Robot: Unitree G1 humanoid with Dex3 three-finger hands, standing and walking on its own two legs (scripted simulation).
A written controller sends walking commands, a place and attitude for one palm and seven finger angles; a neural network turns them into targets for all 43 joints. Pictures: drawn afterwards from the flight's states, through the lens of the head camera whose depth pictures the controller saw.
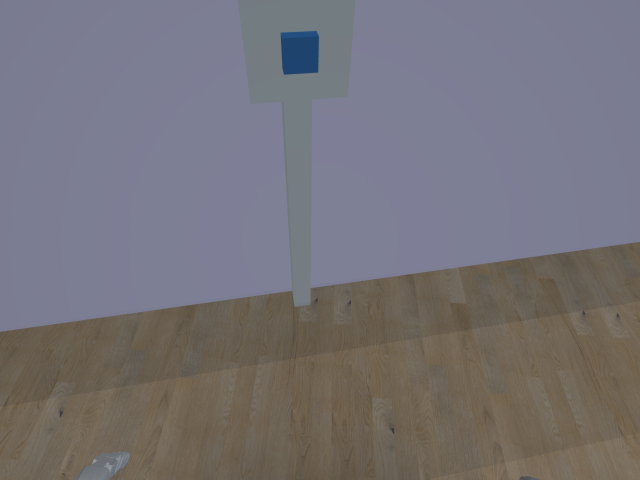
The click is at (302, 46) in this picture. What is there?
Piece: button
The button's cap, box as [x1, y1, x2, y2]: [281, 31, 318, 74]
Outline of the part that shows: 316,31 281,33 282,68 284,74 317,72 318,35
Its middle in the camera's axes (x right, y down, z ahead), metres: -0.04 -0.34 +0.70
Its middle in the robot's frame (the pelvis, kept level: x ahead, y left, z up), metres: +0.77 +0.08 +0.17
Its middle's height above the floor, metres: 0.94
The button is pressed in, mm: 0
